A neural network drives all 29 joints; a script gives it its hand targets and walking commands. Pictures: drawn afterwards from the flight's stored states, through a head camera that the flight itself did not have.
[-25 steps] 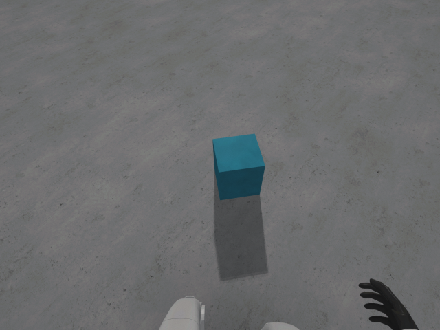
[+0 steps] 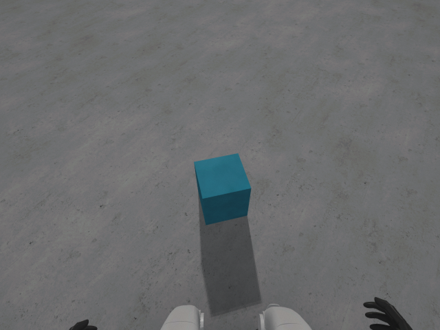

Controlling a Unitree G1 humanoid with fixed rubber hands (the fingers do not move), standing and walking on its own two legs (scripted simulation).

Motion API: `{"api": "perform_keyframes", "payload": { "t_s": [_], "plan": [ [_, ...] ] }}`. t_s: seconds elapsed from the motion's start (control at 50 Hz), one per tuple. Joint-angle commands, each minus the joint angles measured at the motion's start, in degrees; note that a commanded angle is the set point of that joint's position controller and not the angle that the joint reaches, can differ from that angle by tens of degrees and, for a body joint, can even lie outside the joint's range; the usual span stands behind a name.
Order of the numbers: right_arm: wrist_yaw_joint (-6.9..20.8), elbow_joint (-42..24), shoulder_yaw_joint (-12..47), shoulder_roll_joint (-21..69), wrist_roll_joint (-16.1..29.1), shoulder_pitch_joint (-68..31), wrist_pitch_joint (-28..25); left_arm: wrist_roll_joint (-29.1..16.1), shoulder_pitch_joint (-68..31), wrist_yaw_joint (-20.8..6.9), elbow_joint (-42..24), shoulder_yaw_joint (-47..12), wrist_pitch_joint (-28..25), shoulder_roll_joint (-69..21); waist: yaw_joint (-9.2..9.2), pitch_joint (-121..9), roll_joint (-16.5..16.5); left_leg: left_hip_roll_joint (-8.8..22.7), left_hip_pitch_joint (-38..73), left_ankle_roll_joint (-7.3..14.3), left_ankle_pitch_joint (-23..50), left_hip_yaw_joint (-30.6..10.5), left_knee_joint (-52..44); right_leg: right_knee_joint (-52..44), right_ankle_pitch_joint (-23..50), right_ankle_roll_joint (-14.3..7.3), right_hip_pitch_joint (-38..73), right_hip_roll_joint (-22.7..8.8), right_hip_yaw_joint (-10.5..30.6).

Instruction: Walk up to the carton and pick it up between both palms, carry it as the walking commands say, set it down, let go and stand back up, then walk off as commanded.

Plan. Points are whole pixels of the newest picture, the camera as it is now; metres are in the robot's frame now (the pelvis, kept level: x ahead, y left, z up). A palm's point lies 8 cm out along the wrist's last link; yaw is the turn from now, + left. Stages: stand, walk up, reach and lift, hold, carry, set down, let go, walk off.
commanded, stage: walk up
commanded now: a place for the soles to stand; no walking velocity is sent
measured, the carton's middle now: (221, 189) +0.76 +0.05 -0.60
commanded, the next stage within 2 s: none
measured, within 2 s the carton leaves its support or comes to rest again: neither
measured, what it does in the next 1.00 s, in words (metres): walks ahead: left foot, then right foot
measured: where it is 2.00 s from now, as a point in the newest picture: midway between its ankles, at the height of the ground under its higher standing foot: (238, 321)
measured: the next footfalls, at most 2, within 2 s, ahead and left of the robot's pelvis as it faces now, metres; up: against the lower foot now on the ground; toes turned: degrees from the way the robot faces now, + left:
left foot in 0.14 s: +0.11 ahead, +0.13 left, +0.00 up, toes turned +3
right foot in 0.40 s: +0.23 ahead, -0.11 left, +0.00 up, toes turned -4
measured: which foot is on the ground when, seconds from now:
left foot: up 0.00-0.12, down 0.14-0.44, up 0.46-0.70, down 0.72-1.00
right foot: down 0.00-0.14, up 0.16-0.38, down 0.40-1.00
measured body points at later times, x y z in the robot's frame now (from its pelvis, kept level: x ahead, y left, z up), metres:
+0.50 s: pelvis +0.10 -0.01 -0.01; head +0.12 -0.01 +0.44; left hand +0.20 +0.30 -0.11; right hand +0.19 -0.31 -0.10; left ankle +0.09 +0.12 -0.67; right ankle +0.19 -0.12 -0.69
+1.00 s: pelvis +0.15 +0.01 -0.02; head +0.18 +0.01 +0.43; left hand +0.23 +0.33 -0.12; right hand +0.26 -0.29 -0.11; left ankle +0.19 +0.12 -0.69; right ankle +0.19 -0.11 -0.69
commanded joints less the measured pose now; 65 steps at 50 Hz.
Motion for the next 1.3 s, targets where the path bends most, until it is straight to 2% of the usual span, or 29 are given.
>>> {"api": "perform_keyframes", "payload": {
  "t_s": [0.0, 0.06, 0.1, 0.12, 0.14, 0.2, 0.26, 0.32, 0.36, 0.38, 0.42, 0.46, 0.6, 0.66, 0.68, 0.7, 0.72, 0.74, 0.8, 0.84, 0.86, 0.9, 0.94, 1.0, 1.02, 1.1, 1.14, 1.18, 1.28],
  "plan": [
    [0.6, -1.0, -6.5, -14.9, -1.2, 0.3, -2.1, 0.9, 7.7, 1.4, -2.8, 7.9, -1.3, 18.3, 2.95, -4.3, -3.9, 0.8, -10.8, 3.2, -4.7, -2.6, -1.4, -23.4, 2.5, -14.7, 12.4, -18.8, 33.5],
    [0.8, -0.5, -6.9, -14.7, -1.4, 1.0, -2.6, 0.7, 1.6, 1.0, -3.9, 7.4, -0.8, 18.2, 0.12, -3.5, -6.0, 0.9, -3.0, 4.5, -3.5, -3.2, -16.0, -21.1, -6.7, -14.3, 4.0, -18.6, 30.3],
    [0.1, 4.8, -7.8, -15.8, -1.4, 14.6, -3.7, 0.9, -5.1, 0.6, -4.6, 5.9, 0.2, 14.7, -7.63, -8.6, 0.6, -2.9, 21.1, 5.0, -2.2, -1.3, -27.2, -3.8, -8.9, -8.4, -10.2, -10.6, 17.1],
    [-0.6, 5.1, -9.4, -22.1, -3.3, 20.1, -4.4, 0.4, -6.2, 0.7, -6.7, 4.1, 0.1, 6.8, -10.13, -6.6, 25.7, 11.7, 30.3, 9.1, -17.7, -30.1, -43.1, 22.7, -9.1, -1.8, -28.0, -0.8, 3.4],
    [-0.6, 2.6, -9.1, -23.6, -1.5, 12.5, -3.8, 1.1, -10.1, 1.6, -6.9, 4.3, 0.1, 11.6, -8.82, 3.1, 16.3, 18.2, 24.2, 10.2, -20.5, -43.9, -50.9, 24.0, -10.2, -0.5, -36.4, -1.4, 5.4],
    [-0.9, 1.7, -9.1, -21.9, -2.0, 7.0, -3.1, 0.8, -5.5, 1.1, -3.4, 5.1, -0.4, 14.0, -2.78, 4.2, 5.7, 16.8, 18.5, 14.2, 1.6, -30.1, -43.3, 22.0, -5.7, 1.7, -26.8, -5.7, 5.4],
    [-0.8, 1.2, -8.2, -20.6, -1.6, 8.9, -3.4, 0.8, -3.9, 0.3, -3.4, 5.8, -0.2, 12.2, -2.86, 0.2, 10.1, 14.4, 15.9, 15.1, 19.6, -20.2, -38.1, 15.7, -7.1, 1.5, -18.0, -5.5, 1.5],
    [-0.4, -0.1, -8.0, -20.9, -1.9, 5.8, -2.9, 0.4, -5.6, -0.2, -4.4, 5.5, -0.5, 11.7, -2.54, 6.1, 12.2, 14.6, 8.2, 16.5, 14.0, -17.8, -37.9, 5.9, -8.6, 0.0, -12.5, -4.7, -0.1],
    [0.1, -3.0, -7.6, -20.0, -1.1, 0.7, -1.9, 0.2, 5.5, 0.0, -1.8, 5.6, -1.4, 10.4, 3.01, -3.1, 13.2, 9.4, 0.4, 11.7, 15.3, -7.7, -26.7, -8.6, -1.7, -1.3, 10.3, -0.5, -4.3],
    [0.3, -2.0, -6.2, -14.9, -1.0, 2.4, -1.7, 1.0, 13.7, 1.0, 1.5, 7.7, -1.8, 14.5, 7.17, -6.7, 5.1, 5.5, -6.3, 8.8, 19.3, -2.9, -10.1, -11.1, -2.5, -1.1, 21.7, 0.5, 0.9],
    [0.0, -5.5, -5.1, -11.9, -0.7, 0.8, -1.8, 0.9, 17.9, 1.9, -0.9, 10.1, -2.2, 25.3, 8.98, -8.5, -14.7, -4.3, -25.9, 3.2, -0.8, -0.7, 12.8, -31.7, -19.4, -13.7, 29.6, -24.2, 53.7],
    [-0.3, -3.7, -6.6, -17.4, -1.3, -3.6, -0.4, 0.3, 10.7, 2.3, -2.3, 8.7, -2.2, 22.2, 6.24, -2.4, 2.7, 0.6, -23.8, 2.7, -1.8, -6.3, 12.8, -29.5, -19.7, -15.7, 19.4, -23.9, 48.1],
    [0.0, 1.4, -6.4, -13.3, -1.7, 4.6, 0.1, 1.2, 1.4, 3.2, -2.1, 6.7, -2.1, 20.2, -0.04, -2.6, -5.1, 1.2, -8.2, 2.9, 2.7, -0.5, 0.2, -21.8, 3.9, -15.3, 1.4, -22.1, 28.8],
    [-0.3, 4.9, -7.2, -13.6, -1.8, 10.3, -0.3, 0.9, -4.3, 2.6, -2.8, 5.2, -0.3, 16.0, -3.84, -6.5, -3.5, -1.9, 15.0, 3.0, 11.6, 3.5, -17.5, -12.9, 0.2, -9.4, -9.9, -14.0, 15.1],
    [-0.8, 6.3, -8.2, -16.0, -2.6, 13.3, -0.4, 0.4, -2.8, 2.8, -2.7, 4.0, 0.1, 12.7, -4.84, -6.0, 2.5, -0.9, 17.2, 4.7, 6.1, -2.6, -23.8, -2.6, -4.4, -6.0, -13.6, -10.1, 9.3],
    [-0.9, 5.9, -8.8, -19.9, -3.4, 13.2, -0.6, 0.7, -2.2, 2.8, -2.7, 3.5, 1.1, 9.4, -4.50, -3.0, 19.1, 8.0, 14.3, 7.6, -11.5, -21.4, -36.5, 12.2, -13.6, -2.1, -18.9, -4.1, 2.7],
    [-0.9, 1.7, -8.5, -22.9, -2.5, 2.9, -0.2, 0.5, -0.5, 3.3, -3.8, 4.5, 0.9, 11.5, -2.12, 2.4, 20.1, 15.7, 4.7, 14.8, -26.8, -35.2, -46.8, 16.5, -14.2, 0.2, -19.8, -1.7, -0.5],
    [-1.0, 0.6, -8.5, -22.2, -2.5, -1.2, -0.2, 0.7, -4.0, 3.1, -2.8, 4.9, 0.8, 15.0, -2.56, 2.9, 8.6, 17.5, 1.8, 18.7, -19.6, -38.1, -45.9, 18.6, -13.0, 0.3, -17.1, -4.0, 5.2],
    [-0.9, 0.8, -6.6, -17.8, -1.7, -4.2, 0.4, 1.0, 4.3, 2.3, 2.9, 5.0, -0.7, 12.8, 3.49, -1.0, 9.2, 8.8, -7.9, 12.0, -2.3, -17.8, -30.7, 0.6, -10.8, 0.0, 4.7, -2.9, 3.1],
    [-0.6, -1.0, -5.2, -11.6, -1.1, -4.3, 0.8, 2.1, 10.3, 2.5, 3.0, 6.7, -1.6, 18.7, 4.63, -3.9, -10.4, -2.4, -18.5, 3.4, -3.4, -0.6, -2.9, -23.4, -23.4, -5.3, 14.0, -13.9, 31.8],
    [-1.1, -0.2, -6.3, -14.9, -2.0, -6.6, 0.9, 1.5, 8.7, 2.6, 2.4, 7.9, -1.3, 22.2, 5.99, -2.7, -8.1, -3.2, -21.6, 3.0, -5.4, -1.0, -0.8, -28.5, -24.5, -11.0, 12.9, -19.5, 45.3],
    [-0.8, 1.5, -6.9, -16.6, -1.4, -2.0, 0.4, 1.4, 1.6, 3.0, 0.9, 7.5, -1.0, 22.0, 2.23, -0.9, -3.0, -1.4, -16.2, 3.3, -4.9, -2.6, -2.1, -25.5, -19.6, -14.0, 8.0, -22.0, 42.1],
    [-0.9, 3.6, -6.8, -15.1, -1.4, 3.2, -0.4, 1.6, -3.0, 3.1, 0.8, 5.5, -0.2, 18.6, -1.75, -4.3, 0.5, -2.8, 2.4, 3.6, 2.0, -0.1, -13.2, -16.2, -6.6, -9.7, -1.7, -15.6, 27.0],
    [-1.0, 4.1, -7.8, -20.2, -1.3, 7.3, -1.7, 1.0, -5.6, 2.9, 0.1, 3.3, 0.1, 11.1, -3.57, -5.1, 14.5, 12.5, 17.4, 12.4, 5.6, -30.3, -35.4, 13.8, -4.5, 0.5, -17.8, -2.0, 0.6],
    [-1.1, 3.2, -7.7, -21.0, -1.1, 6.8, -1.7, 1.2, -6.8, 3.0, -0.2, 4.2, 0.2, 13.1, -4.16, -2.3, 10.4, 16.4, 14.0, 15.4, 10.6, -35.7, -37.1, 14.3, -13.9, 0.7, -18.2, -2.8, 2.2],
    [-1.3, 0.8, -6.0, -16.2, -1.4, -1.9, -1.1, 0.9, 4.2, 3.0, 2.6, 4.0, -1.6, 12.4, 2.99, -7.6, 7.6, 6.1, 2.3, 9.6, 32.0, -11.5, -18.6, -2.0, 11.3, -2.1, 6.4, -5.1, 6.1],
    [-1.5, -0.2, -6.1, -13.7, -0.7, -2.3, -0.7, 1.0, 6.5, 3.2, 2.5, 6.6, -1.8, 19.9, 2.94, -9.8, -5.4, -1.7, -7.0, 3.0, 15.3, -0.3, -3.5, -12.2, 16.4, -9.4, 15.5, -15.7, 27.7],
    [-1.9, -0.9, -5.5, -13.7, -0.7, -4.9, -0.5, 0.7, 4.4, 3.2, 2.2, 6.6, -1.0, 20.3, 2.66, -7.6, -3.4, -2.8, -10.3, 3.3, 6.3, 0.1, -2.8, -13.8, 15.6, -15.3, 14.5, -19.0, 34.2],
    [-1.6, 3.3, -7.1, -16.2, -0.5, 5.3, -1.4, 0.3, -4.0, 3.1, -0.3, 3.7, 0.2, 14.2, -3.53, -8.4, 1.6, 1.3, 11.9, 6.5, 13.2, -8.7, -17.8, 0.5, 15.1, -6.0, -6.1, -9.0, 14.1]
  ]
}}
